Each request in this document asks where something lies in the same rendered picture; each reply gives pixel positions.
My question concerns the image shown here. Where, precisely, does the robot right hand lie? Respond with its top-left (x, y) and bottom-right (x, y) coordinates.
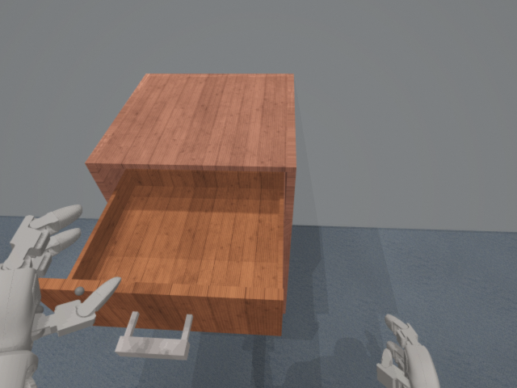
top-left (376, 314), bottom-right (440, 388)

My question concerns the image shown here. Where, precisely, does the handle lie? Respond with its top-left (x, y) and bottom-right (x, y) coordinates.
top-left (115, 311), bottom-right (193, 361)

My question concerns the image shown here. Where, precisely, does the robot left hand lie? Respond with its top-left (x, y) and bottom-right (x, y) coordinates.
top-left (0, 205), bottom-right (122, 352)

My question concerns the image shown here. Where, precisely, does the drawer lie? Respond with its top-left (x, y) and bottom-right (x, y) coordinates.
top-left (38, 169), bottom-right (284, 336)

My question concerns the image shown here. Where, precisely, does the cabinet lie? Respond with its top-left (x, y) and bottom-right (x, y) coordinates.
top-left (85, 74), bottom-right (296, 314)

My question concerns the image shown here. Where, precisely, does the left robot forearm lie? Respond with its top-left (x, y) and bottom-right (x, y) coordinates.
top-left (0, 350), bottom-right (39, 388)

